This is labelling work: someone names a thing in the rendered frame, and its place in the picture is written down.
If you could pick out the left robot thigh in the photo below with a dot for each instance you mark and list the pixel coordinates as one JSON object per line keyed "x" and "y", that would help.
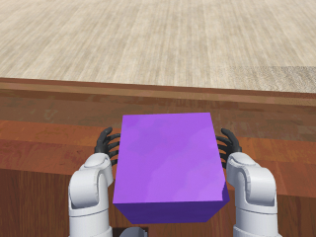
{"x": 134, "y": 231}

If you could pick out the carton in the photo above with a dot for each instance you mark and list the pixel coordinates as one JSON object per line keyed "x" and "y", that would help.
{"x": 169, "y": 169}

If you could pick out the right robot forearm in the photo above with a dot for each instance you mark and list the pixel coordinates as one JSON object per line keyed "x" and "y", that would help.
{"x": 255, "y": 197}

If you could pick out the right robot hand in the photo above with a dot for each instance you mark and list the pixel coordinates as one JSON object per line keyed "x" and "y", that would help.
{"x": 232, "y": 145}

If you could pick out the left robot hand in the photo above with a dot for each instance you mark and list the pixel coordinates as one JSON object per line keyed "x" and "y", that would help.
{"x": 103, "y": 145}

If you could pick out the left robot forearm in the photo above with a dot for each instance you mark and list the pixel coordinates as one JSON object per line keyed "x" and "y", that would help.
{"x": 88, "y": 198}

